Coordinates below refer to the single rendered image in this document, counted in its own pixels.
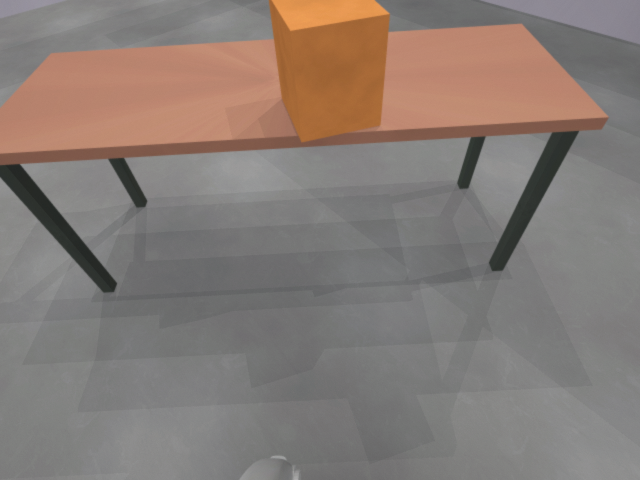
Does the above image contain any carton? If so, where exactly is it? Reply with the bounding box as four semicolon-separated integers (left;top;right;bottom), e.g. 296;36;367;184
269;0;390;142

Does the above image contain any table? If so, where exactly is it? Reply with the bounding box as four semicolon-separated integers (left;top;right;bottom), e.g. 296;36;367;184
0;24;609;293

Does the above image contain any robot left thigh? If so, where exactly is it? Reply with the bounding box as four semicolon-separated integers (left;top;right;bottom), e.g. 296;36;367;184
239;458;301;480

